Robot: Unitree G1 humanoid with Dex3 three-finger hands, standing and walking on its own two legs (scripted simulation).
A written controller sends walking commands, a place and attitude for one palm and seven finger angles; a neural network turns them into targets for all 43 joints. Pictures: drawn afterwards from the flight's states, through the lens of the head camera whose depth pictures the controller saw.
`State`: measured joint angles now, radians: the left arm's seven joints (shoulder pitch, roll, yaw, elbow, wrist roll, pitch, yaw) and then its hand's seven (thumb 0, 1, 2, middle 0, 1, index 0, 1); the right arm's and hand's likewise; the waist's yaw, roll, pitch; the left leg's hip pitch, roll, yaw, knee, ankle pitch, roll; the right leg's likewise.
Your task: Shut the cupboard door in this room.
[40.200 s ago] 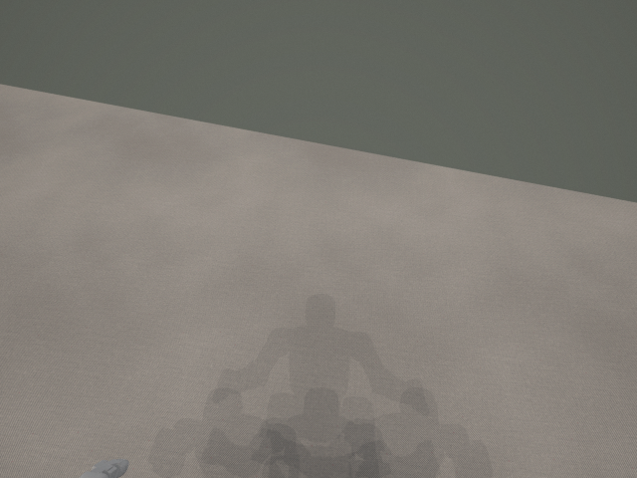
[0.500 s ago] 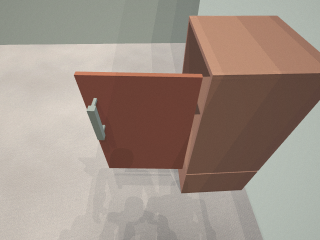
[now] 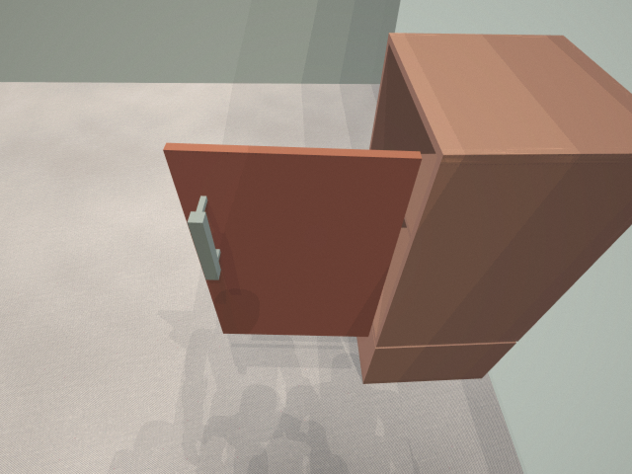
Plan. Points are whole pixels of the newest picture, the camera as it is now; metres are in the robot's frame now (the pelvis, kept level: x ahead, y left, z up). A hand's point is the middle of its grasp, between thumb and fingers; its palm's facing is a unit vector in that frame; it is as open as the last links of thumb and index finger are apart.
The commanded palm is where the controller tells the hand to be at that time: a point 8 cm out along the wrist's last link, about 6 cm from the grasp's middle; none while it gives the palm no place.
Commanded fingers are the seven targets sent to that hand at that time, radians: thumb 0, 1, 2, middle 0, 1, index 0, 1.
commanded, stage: look again from close up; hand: left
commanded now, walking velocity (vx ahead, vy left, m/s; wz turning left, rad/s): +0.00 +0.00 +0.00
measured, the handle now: (208, 239) +0.49 +0.22 -0.05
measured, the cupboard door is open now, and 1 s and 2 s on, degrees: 86 86 86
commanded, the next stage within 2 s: raise the hand and make a fist in 0.04 s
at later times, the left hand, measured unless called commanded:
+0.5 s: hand (209, 443) +0.17 +0.15 -0.05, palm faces +0.01 -1.00 +0.03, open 6.5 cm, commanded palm +0.11 +0.22 -0.07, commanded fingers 0.00 0.90 0.90 -0.53 -0.66 -0.53 -0.66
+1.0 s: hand (190, 437) +0.17 +0.17 -0.06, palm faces +0.08 -1.00 -0.04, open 4.1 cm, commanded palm +0.14 +0.22 -0.06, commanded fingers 0.00 0.90 0.90 -0.99 -1.16 -0.99 -1.16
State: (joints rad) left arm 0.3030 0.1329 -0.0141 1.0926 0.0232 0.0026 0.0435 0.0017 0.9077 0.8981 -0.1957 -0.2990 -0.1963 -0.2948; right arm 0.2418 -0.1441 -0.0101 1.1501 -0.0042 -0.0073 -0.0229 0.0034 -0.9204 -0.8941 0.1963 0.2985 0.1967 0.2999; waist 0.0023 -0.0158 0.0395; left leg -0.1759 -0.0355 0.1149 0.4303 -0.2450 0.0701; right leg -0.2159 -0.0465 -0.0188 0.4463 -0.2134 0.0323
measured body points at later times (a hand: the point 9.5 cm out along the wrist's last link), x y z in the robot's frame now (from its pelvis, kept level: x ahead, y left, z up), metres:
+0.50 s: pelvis -0.02 -0.02 -0.09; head +0.01 +0.00 +0.36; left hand +0.16 +0.20 -0.05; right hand +0.20 -0.26 -0.12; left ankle +0.00 +0.07 -0.74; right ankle +0.03 -0.11 -0.74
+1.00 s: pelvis -0.01 -0.03 -0.11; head +0.06 -0.03 +0.34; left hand +0.16 +0.22 -0.05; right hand +0.18 -0.24 -0.20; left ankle +0.00 +0.07 -0.74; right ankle +0.03 -0.11 -0.74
